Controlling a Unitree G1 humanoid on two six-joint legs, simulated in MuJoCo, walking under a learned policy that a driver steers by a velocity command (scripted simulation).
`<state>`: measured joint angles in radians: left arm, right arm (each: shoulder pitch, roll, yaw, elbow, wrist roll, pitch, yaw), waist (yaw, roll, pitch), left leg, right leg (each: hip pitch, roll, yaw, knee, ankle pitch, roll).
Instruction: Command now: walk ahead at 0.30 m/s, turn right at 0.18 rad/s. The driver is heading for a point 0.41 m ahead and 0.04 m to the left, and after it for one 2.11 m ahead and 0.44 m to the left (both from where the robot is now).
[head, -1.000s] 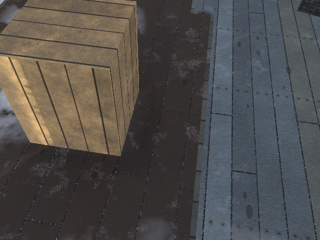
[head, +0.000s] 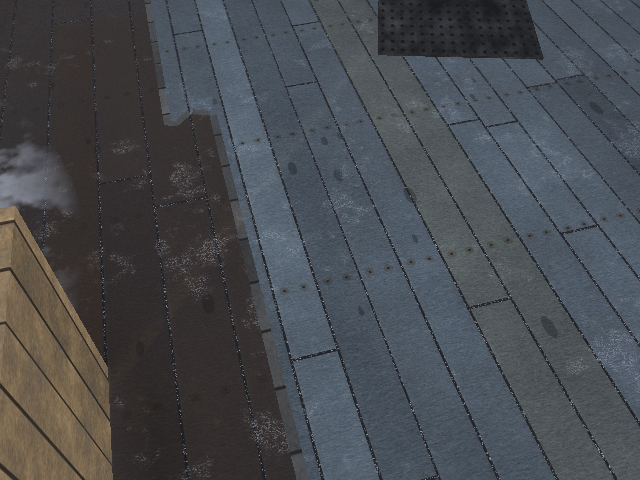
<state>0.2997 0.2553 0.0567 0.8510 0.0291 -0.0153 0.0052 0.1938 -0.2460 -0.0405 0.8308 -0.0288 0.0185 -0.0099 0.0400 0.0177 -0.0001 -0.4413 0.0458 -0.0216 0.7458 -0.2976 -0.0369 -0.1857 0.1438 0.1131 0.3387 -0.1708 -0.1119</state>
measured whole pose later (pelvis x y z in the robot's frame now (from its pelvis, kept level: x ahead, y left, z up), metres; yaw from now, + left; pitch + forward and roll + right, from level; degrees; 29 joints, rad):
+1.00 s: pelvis +0.45 +0.01 -0.01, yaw +11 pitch +0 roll -1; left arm 0.42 0.20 0.03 0.98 0.02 -0.10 0.02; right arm 0.12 -0.23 -0.04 0.86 -0.03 -0.01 0.05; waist 0.03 0.04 0.05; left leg -0.62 0.07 0.07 0.70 0.01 0.08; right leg 0.11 0.06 -0.26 0.19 -0.31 -0.05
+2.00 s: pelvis +0.98 +0.17 +0.00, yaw +25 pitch +0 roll -1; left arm 0.42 0.22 0.04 0.97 0.00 -0.09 -0.02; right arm 0.13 -0.25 -0.02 0.86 -0.03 -0.04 0.04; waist 0.04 0.04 0.03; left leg -0.61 0.10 0.01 0.75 -0.07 0.02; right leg -0.01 0.08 -0.06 0.20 -0.19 -0.07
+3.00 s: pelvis +1.47 +0.34 +0.00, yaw -1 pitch +0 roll +0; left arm 0.35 0.26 0.07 0.94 0.00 -0.05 0.00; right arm 0.12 -0.25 -0.05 0.81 -0.04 -0.03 0.02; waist 0.04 0.03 0.05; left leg -0.64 0.14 -0.02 0.94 -0.17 -0.04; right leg -0.08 0.15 0.03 0.28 -0.20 -0.14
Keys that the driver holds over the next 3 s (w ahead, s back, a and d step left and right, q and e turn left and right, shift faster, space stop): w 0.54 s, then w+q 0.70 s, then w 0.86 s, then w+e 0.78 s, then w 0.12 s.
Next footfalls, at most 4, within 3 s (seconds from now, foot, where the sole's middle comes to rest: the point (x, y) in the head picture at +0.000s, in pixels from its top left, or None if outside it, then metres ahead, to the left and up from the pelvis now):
0.10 left None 0.08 0.13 -0.78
0.56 right None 0.38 -0.07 -0.78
1.12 left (296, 412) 0.64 0.12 -0.78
1.64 right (318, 281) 1.00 0.09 -0.78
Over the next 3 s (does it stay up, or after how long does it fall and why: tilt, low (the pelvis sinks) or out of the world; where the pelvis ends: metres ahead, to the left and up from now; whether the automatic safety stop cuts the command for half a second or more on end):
stays up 1.47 0.34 0.00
